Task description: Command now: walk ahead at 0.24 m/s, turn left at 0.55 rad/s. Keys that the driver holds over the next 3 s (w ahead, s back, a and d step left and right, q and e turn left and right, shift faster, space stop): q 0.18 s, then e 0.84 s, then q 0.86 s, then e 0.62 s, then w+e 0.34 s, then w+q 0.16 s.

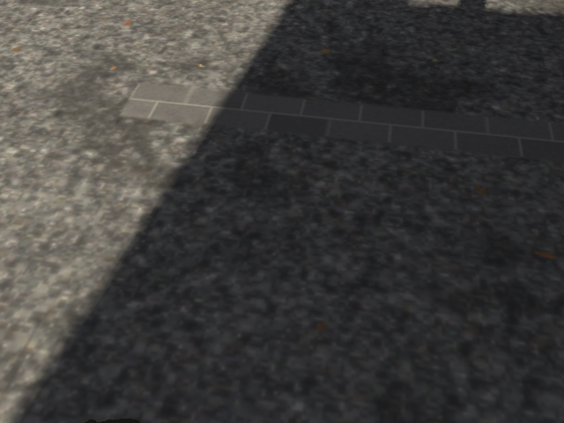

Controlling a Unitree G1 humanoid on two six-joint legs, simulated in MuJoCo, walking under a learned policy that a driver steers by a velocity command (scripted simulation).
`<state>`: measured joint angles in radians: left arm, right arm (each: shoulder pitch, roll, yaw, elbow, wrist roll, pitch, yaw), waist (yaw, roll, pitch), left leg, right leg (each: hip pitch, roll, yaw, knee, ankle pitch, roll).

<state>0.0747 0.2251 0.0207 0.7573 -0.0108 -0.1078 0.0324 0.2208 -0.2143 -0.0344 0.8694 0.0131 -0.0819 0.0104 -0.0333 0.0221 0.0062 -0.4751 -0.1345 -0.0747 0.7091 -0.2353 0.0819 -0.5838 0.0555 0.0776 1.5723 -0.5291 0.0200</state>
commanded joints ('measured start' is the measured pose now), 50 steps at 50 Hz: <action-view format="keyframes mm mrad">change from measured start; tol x32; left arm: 1 6 69 17 -108 22 3 6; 50 56 200 87 -241 -2 107 -16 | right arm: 1 -97 -101 -28 -122 18 -8 -20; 50 -104 -169 -80 -247 -30 76 -78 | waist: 1 92 -111 -50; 25 -7 -161 -172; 28 -19 273 -161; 42 31 139 -116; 45 68 -400 -148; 50 21 -121 -146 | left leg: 1 108 201 -327 -298 570 204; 8 71 80 -263 -141 170 40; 11 -293 -35 -142 482 -470 -92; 24 184 73 52 -196 39 -102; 28 414 543 -370 -375 241 198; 41 264 427 31 -270 256 76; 45 -309 143 163 392 -451 -159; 50 -239 181 1 480 -163 -139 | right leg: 1 -103 -79 1 -454 52 0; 9 495 -94 10 -1124 746 -5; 11 797 -531 573 -1138 1092 -301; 14 547 -341 408 -1173 584 -262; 25 200 -152 296 -1171 448 -187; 28 -172 22 1 -731 -37 -32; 33 -175 -53 -8 -399 112 50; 43 345 -9 -141 -1088 405 -68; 45 590 -439 499 -1197 836 -366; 50 386 -255 258 -1197 650 -240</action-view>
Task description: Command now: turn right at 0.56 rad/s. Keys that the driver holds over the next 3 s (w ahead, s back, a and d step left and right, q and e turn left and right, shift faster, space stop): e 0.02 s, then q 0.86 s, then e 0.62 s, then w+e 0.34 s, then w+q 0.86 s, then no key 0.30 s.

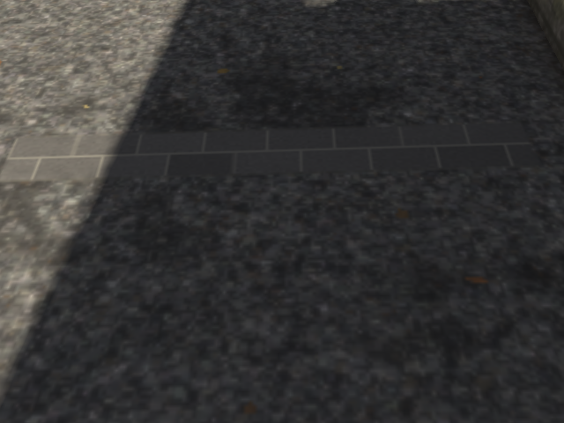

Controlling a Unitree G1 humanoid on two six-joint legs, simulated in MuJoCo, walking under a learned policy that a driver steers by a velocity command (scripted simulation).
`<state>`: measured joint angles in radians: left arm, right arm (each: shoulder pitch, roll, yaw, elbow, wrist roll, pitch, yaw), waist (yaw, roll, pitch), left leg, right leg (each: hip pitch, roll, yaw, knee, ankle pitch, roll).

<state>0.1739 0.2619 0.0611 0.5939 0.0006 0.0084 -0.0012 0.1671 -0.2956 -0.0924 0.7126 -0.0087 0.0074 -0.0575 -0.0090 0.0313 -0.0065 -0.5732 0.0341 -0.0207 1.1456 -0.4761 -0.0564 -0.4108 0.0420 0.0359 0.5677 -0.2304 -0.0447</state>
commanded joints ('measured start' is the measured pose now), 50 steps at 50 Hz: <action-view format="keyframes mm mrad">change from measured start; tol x16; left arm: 1 -55 161 46 -81 -6 -5 20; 50 -41 47 16 59 0 8 43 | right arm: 1 -31 -75 -19 -85 -8 -12 -7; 32 -76 -15 12 -199 34 34 62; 39 84 -274 -62 -213 -9 17 60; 50 -44 -23 36 -174 -9 -18 30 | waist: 1 -15 -138 -138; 11 1 -157 -68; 17 43 160 -50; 25 21 -241 -65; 36 4 -182 -113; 39 -18 331 -99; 42 -7 63 -98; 50 20 73 -144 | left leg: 1 -105 -5 -41 31 112 -4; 10 256 4 14 -482 206 25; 14 302 88 -138 -624 531 128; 17 203 115 -257 -712 360 179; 22 139 40 -217 -589 309 148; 28 -158 5 -69 79 -111 27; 37 364 -84 117 -630 273 98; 39 553 345 -589 -780 736 395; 50 380 120 -190 -789 534 240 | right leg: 1 176 -220 284 -195 346 -173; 14 49 -57 82 -70 -91 -19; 22 148 -62 -23 -5 -46 -18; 27 298 -488 378 -201 382 -291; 33 204 -305 -20 -164 350 -140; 37 133 -294 -107 12 132 -39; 39 -382 -50 -132 544 -470 118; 46 -250 -78 25 644 -77 126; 50 -115 -117 29 368 -14 134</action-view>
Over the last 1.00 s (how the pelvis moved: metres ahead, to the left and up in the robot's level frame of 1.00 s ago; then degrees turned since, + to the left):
0.22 -0.11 0.02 -12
